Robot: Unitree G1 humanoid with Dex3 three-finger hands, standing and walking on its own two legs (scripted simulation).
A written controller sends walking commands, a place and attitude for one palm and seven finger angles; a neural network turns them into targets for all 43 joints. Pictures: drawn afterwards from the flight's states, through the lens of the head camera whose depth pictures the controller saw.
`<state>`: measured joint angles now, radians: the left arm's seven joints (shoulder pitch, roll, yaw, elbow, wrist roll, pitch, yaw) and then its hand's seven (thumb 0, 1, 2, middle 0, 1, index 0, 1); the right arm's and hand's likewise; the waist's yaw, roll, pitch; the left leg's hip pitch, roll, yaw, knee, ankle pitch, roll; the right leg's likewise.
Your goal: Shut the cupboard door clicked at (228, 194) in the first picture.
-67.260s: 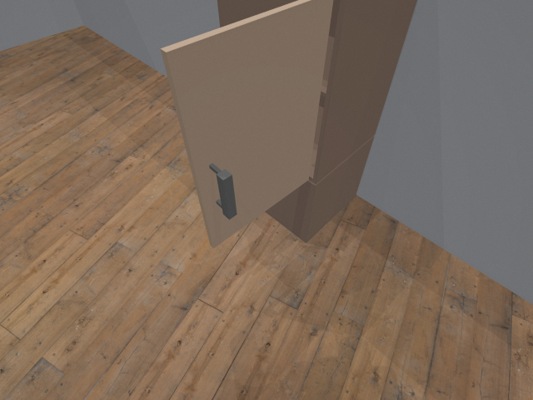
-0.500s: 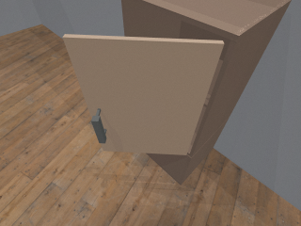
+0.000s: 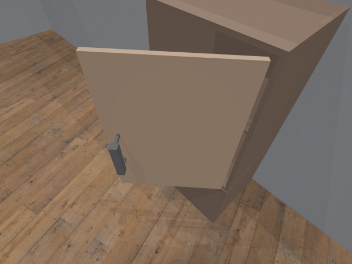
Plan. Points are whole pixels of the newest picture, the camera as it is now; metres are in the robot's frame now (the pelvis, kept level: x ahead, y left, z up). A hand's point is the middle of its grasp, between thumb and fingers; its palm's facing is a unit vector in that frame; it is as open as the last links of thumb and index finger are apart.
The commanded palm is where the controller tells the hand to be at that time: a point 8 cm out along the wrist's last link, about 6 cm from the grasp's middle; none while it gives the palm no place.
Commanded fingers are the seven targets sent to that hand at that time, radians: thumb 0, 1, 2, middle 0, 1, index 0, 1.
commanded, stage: come to a stop and stand still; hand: left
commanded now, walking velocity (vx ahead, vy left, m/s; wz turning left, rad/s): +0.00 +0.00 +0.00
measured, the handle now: (119, 154) +0.45 +0.22 -0.10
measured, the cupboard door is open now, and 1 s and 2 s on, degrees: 42 42 42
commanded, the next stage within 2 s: look again from close up in 0.06 s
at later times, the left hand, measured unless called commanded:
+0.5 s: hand out of the picture +0.00 +0.17 -0.18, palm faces +0.03 -0.98 -0.18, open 7.4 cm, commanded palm none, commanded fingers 0.00 0.90 0.90 -0.20 -0.30 -0.20 -0.30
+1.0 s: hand (96, 229) +0.20 +0.20 -0.03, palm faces +0.19 -0.97 -0.14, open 7.0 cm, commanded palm +0.10 +0.23 -0.08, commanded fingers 0.00 0.90 0.90 -0.40 -0.52 -0.40 -0.52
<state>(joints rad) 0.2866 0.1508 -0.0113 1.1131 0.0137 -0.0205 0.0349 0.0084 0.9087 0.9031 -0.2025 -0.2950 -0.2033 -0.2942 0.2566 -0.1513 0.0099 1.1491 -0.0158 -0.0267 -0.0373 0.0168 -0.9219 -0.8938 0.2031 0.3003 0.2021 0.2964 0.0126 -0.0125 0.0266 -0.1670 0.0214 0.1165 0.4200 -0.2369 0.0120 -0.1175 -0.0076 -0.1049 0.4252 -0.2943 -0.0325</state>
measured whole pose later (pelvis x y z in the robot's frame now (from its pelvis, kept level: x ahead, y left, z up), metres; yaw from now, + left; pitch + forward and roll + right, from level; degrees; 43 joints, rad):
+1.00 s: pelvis -0.02 +0.01 -0.02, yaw +2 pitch +4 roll +1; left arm 0.31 0.18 0.05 0.26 -0.16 -0.23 0.04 0.03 0.95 0.90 -0.25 -0.36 -0.25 -0.35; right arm 0.28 -0.27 -0.03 0.82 0.02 -0.30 -0.05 0.02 -0.91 -0.89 0.21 0.30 0.20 0.30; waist -0.04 0.05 -0.06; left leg -0.43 0.00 0.09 0.67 -0.31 0.03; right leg -0.38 -0.06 -0.13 0.69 -0.39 -0.02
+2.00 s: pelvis -0.06 +0.03 -0.12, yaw -1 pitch +18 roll -4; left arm 0.44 0.23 0.11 -0.10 -0.25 -0.44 -0.17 0.03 0.90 0.90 -1.15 -1.32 -1.15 -1.32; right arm 0.20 -0.22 -0.02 0.48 0.01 -0.18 -0.05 0.02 -0.90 -0.89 0.20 0.30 0.20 0.30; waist 0.02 0.02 -0.17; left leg -1.10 0.03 0.02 1.31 -0.53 0.06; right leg -1.01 -0.03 -0.11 1.26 -0.56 -0.01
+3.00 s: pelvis -0.06 +0.01 -0.13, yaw -1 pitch +19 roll -3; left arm 0.24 0.24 0.16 0.08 -0.27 -0.50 -0.23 0.02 0.90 0.90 -1.31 -1.50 -1.31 -1.49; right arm 0.21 -0.25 0.01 0.52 0.01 -0.16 -0.06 0.02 -0.90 -0.89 0.21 0.30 0.21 0.30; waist 0.01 0.04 -0.18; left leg -1.15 0.04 -0.01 1.36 -0.55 0.02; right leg -1.06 -0.01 -0.14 1.32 -0.60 -0.05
